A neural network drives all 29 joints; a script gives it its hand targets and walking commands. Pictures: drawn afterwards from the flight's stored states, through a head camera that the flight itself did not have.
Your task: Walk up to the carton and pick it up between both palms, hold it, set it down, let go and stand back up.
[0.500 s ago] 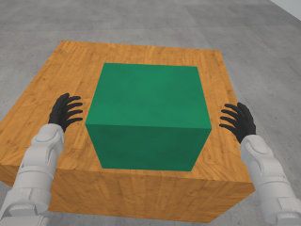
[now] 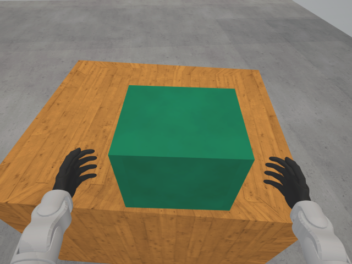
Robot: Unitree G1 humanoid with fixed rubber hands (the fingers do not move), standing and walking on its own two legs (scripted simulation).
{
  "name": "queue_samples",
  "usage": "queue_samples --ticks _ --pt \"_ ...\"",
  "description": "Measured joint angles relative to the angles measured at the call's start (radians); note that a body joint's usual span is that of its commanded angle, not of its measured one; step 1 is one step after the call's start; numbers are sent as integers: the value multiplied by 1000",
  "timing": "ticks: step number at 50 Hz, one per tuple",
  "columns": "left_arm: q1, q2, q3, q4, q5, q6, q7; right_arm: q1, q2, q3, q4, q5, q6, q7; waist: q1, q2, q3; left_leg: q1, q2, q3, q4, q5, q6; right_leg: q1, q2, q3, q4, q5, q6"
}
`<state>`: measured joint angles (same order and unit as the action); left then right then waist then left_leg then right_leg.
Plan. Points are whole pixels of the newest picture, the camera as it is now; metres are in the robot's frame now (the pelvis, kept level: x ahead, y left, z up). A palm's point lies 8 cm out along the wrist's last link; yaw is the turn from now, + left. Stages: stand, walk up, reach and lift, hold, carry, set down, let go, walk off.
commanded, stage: set down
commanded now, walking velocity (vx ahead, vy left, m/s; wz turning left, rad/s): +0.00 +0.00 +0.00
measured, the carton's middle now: (179, 148) +0.43 -0.04 +0.01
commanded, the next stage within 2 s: let go in 1.30 s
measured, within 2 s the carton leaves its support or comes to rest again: neither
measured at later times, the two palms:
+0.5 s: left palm (67, 235) +0.22 +0.21 +0.00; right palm (289, 230) +0.20 -0.25 +0.01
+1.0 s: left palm (70, 256) +0.19 +0.22 -0.04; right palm (283, 247) +0.18 -0.24 -0.04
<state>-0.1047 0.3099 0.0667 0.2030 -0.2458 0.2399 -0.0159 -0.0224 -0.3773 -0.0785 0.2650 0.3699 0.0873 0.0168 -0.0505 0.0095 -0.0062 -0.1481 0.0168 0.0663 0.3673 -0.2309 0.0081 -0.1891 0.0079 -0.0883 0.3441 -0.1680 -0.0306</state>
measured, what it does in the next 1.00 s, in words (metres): stands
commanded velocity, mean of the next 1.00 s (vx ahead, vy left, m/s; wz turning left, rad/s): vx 0.00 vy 0.00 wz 0.00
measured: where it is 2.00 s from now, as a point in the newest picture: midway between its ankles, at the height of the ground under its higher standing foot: outside the picture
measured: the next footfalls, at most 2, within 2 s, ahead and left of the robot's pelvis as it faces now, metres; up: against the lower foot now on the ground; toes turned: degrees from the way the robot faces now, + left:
none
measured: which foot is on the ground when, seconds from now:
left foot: down 0.00-1.00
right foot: down 0.00-1.00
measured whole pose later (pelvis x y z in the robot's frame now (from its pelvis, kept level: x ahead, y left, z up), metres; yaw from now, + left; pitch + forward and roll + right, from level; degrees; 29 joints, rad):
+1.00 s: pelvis -0.01 -0.01 +0.00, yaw +0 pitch -3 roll +0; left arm 0.17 0.26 -0.06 0.47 -0.17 -0.13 0.00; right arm 0.20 -0.23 -0.02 0.46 0.23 -0.17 0.01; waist -0.01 -0.01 0.05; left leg -0.11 0.03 0.06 0.43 -0.27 0.00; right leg -0.15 0.01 -0.09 0.41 -0.21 -0.04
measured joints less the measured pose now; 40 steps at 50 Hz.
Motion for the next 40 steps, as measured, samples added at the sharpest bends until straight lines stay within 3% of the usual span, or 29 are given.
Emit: queue_samples --ticks 6,13,25,33,40 --pt "84 -29 -13 -16 26 -69 9 90 11 7 -29 -9 -57 16 8 -1 3 22 3 13 0 -4 2 20 4 13 -5 4 2" --pt "94 -27 -63 66 1 -112 47 104 29 -12 13 -40 -47 39 28 -15 12 6 -2 21 11 1 6 -8 -2 21 26 1 1" --pt "221 -53 -102 90 33 -287 63 183 100 9 36 -62 -140 26 43 -20 36 19 2 8 18 2 1 14 1 9 23 2 -4" --pt "245 -26 -136 137 15 -338 61 205 122 6 42 -91 -160 4 36 -7 31 13 2 4 40 -11 0 7 -1 6 49 -14 -5" --pt "239 -29 -134 244 29 -380 37 194 122 19 158 -121 -208 5 34 -4 35 24 6 -1 58 -25 -4 22 3 2 60 -27 -8"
